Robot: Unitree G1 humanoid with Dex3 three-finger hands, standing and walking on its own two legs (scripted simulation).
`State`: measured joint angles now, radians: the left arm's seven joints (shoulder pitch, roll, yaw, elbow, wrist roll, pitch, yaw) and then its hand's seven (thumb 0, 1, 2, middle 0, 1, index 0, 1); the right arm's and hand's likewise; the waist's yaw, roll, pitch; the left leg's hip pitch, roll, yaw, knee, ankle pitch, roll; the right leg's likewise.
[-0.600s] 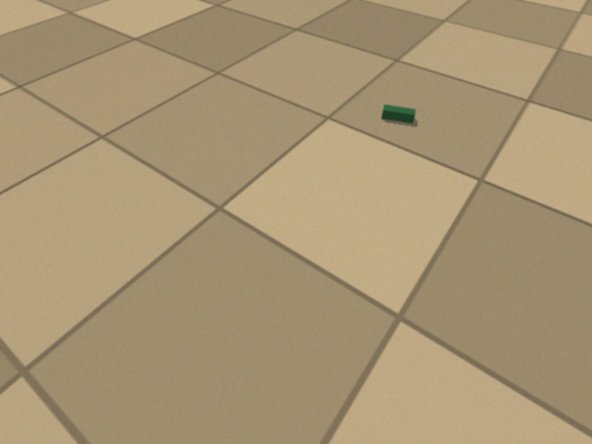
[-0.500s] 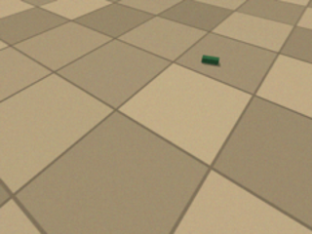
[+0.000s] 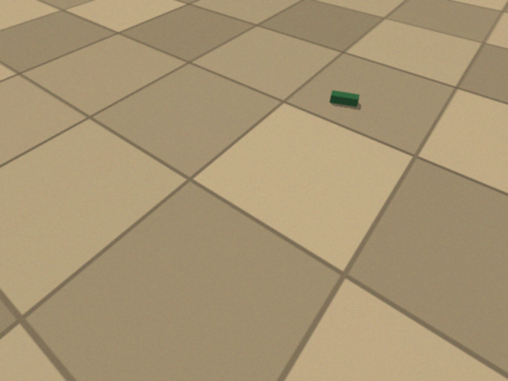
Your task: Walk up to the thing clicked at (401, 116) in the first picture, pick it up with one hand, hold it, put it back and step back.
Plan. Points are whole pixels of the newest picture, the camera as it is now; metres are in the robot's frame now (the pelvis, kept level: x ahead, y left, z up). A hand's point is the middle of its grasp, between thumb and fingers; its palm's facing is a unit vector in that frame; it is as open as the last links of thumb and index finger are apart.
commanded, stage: stand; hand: left
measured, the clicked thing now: (344, 98) +1.98 -0.54 -0.75
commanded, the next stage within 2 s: walk up in 0.52 s
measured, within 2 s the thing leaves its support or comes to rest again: neither
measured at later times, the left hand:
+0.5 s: hand out of the picture +0.08 +0.25 -0.16, palm faces -0.03 -0.94 -0.34, open 7.4 cm
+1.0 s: hand (180, 341) +0.21 +0.16 -0.14, palm faces -0.10 -0.92 -0.39, open 7.4 cm
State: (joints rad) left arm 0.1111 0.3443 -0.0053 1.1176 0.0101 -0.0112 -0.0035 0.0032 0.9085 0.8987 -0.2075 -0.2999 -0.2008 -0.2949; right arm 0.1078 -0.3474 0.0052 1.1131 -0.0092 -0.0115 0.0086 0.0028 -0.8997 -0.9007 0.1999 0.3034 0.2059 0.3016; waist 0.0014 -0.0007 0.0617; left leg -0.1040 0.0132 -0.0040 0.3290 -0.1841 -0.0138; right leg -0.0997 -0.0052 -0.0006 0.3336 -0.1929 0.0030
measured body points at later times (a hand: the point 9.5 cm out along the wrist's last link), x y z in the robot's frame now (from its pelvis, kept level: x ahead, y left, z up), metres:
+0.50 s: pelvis +0.00 +0.00 +0.00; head +0.01 +0.00 +0.45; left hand +0.08 +0.30 -0.13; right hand +0.08 -0.30 -0.13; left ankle +0.00 +0.13 -0.75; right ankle -0.01 -0.12 -0.75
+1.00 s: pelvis +0.12 -0.12 -0.02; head +0.11 -0.14 +0.43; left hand +0.22 +0.21 -0.12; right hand +0.16 -0.47 -0.14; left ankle +0.11 +0.02 -0.69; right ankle +0.13 -0.24 -0.75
